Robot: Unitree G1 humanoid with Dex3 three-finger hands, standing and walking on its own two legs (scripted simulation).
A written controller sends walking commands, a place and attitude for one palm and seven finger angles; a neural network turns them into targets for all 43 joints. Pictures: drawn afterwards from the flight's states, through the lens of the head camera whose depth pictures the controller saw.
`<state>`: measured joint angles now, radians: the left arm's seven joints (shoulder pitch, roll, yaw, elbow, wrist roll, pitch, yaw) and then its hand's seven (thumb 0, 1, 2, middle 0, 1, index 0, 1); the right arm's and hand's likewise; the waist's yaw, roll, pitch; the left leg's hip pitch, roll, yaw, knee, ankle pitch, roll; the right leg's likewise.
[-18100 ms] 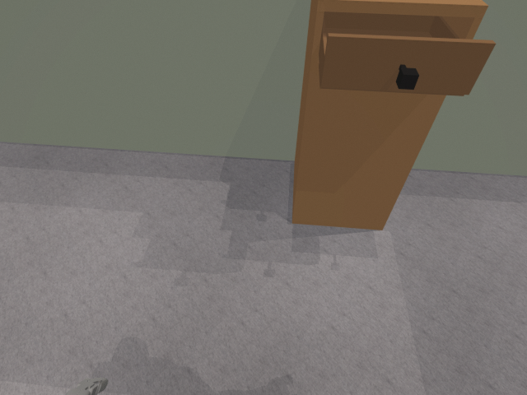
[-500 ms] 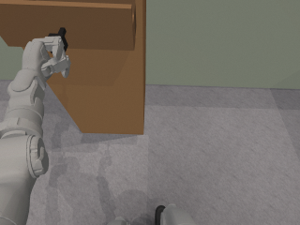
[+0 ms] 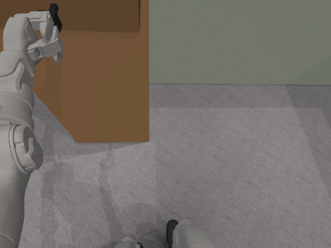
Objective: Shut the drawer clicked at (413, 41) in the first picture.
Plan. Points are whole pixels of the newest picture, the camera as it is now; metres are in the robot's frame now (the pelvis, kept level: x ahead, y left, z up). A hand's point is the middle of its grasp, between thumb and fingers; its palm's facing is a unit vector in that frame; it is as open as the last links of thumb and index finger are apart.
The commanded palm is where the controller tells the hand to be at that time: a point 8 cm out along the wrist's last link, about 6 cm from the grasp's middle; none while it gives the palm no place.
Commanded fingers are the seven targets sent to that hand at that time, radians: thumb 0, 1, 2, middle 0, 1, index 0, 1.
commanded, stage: push the drawer shut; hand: left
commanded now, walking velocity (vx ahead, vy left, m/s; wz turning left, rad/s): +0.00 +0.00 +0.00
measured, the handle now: (51, 17) +0.63 +0.19 +0.14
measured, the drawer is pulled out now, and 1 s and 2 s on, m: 0.01 0.00 0.00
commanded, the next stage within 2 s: pull the fist back off the drawer in 0.26 s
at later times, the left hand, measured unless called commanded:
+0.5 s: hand (54, 39) +0.56 +0.18 +0.14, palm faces -0.08 -1.00 -0.03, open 2.9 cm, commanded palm +0.57 +0.20 +0.14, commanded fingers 0.00 0.90 0.90 -1.40 -1.60 -1.40 -1.60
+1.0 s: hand (62, 44) +0.55 +0.16 +0.13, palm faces -0.08 -1.00 +0.00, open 3.1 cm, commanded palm +0.52 +0.22 +0.14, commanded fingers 0.00 0.90 0.90 -1.40 -1.60 -1.40 -1.60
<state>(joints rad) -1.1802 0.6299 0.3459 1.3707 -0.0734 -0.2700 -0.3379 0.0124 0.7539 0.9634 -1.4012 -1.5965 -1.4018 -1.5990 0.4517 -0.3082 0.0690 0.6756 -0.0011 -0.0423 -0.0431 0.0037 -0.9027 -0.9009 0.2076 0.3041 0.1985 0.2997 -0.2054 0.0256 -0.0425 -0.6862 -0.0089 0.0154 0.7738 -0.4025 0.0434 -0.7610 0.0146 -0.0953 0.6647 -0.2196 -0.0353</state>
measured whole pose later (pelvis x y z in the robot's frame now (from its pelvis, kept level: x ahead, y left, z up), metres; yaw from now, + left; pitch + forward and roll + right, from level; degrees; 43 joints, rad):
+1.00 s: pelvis +0.02 +0.00 +0.00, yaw -2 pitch +17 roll -2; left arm -1.02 0.54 0.38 1.22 -0.10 -0.28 -0.29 0.00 0.85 0.93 -1.40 -1.60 -1.40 -1.60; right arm 0.46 -0.29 0.06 0.63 0.00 0.02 -0.01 0.00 -0.90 -0.90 0.21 0.30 0.20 0.30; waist -0.18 0.03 -0.07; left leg -0.63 0.00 0.04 0.76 -0.43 0.05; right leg -0.72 0.03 -0.07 0.67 -0.25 -0.03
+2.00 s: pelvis +0.02 +0.00 +0.03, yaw +1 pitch -3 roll -1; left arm 0.05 0.28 0.18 -0.04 -0.07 -0.09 0.07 0.02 0.89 0.90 -1.41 -1.60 -1.41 -1.60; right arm 0.18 -0.24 0.06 0.63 0.02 -0.06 -0.07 0.01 -0.90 -0.90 0.21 0.30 0.20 0.30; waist 0.05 0.06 0.03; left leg -0.06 -0.03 0.01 0.41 -0.30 0.04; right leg -0.18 0.01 -0.09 0.40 -0.17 -0.03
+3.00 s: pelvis -0.01 +0.01 +0.03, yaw +1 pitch +1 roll +0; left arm 0.61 0.37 0.35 -0.51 -0.03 -0.21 0.11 0.01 0.88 0.90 -1.41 -1.60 -1.41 -1.60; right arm 0.22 -0.26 -0.02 0.58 0.01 -0.02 -0.08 0.01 -0.90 -0.90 0.21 0.30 0.20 0.30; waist -0.01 0.04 0.01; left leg -0.22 -0.06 0.02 0.50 -0.29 0.05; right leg -0.33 -0.02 -0.07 0.49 -0.17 -0.02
